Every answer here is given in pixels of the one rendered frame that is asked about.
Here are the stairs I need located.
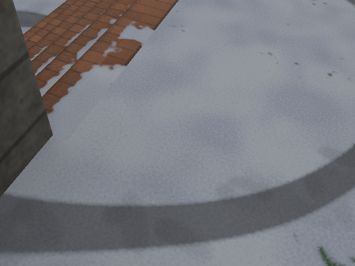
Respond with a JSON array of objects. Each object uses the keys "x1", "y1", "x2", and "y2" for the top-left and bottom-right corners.
[{"x1": 23, "y1": 0, "x2": 136, "y2": 96}]

